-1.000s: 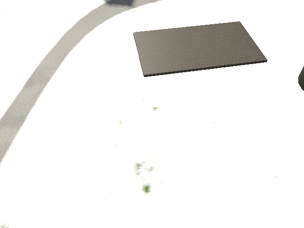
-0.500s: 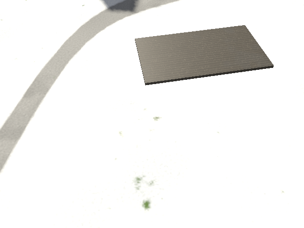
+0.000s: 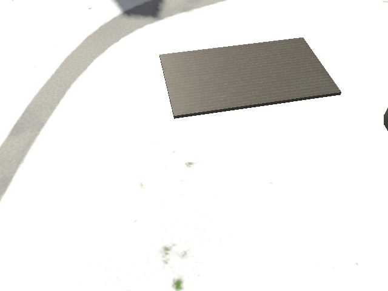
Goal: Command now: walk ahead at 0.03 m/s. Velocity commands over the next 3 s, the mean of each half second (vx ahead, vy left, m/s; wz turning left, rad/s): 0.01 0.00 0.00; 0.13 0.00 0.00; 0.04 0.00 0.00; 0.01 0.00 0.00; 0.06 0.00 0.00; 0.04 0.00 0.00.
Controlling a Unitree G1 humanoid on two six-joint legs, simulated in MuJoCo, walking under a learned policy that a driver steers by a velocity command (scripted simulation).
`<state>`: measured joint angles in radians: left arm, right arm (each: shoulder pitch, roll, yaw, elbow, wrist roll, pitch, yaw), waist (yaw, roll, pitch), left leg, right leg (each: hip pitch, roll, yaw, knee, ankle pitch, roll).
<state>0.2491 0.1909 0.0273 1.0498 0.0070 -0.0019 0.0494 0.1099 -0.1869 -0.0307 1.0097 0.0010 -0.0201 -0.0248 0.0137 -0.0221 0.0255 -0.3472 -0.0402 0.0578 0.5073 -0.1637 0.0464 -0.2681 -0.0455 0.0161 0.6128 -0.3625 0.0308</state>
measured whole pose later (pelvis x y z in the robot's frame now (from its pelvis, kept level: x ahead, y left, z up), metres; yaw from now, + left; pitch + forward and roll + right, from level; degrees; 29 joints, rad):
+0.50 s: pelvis +0.04 -0.03 +0.01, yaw +2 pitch -1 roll +0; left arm 0.30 0.15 0.03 1.09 0.00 -0.03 0.03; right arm 0.16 -0.20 -0.04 1.10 0.01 0.00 -0.04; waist 0.00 0.00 0.04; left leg -0.27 0.01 0.00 0.52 -0.23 -0.01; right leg -0.13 0.01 -0.04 0.49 -0.35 -0.02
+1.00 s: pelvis +0.11 +0.03 +0.00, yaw +1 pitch +0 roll -1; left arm 0.35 0.23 0.06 1.07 -0.02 -0.05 0.04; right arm 0.15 -0.22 -0.06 1.07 0.00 -0.08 0.00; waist 0.00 -0.03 0.04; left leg -0.31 0.00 0.07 0.58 -0.27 0.06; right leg -0.31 -0.01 0.04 1.06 -0.55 0.03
